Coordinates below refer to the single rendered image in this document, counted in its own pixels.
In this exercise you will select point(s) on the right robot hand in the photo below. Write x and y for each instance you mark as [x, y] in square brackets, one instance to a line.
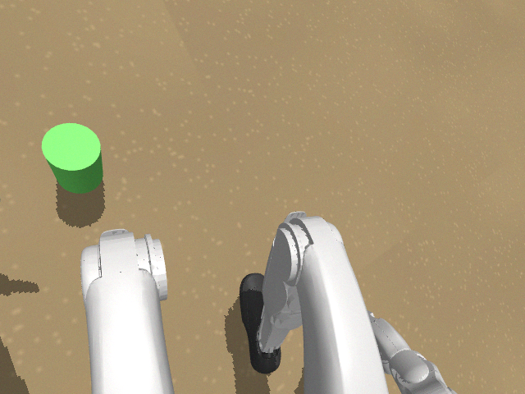
[389, 341]

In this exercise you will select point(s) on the right robot arm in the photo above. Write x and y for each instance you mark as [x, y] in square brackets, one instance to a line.
[414, 374]

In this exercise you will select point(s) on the can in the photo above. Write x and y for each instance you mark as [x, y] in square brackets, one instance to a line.
[74, 154]

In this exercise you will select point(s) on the right robot foot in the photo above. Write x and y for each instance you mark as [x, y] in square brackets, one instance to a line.
[251, 306]

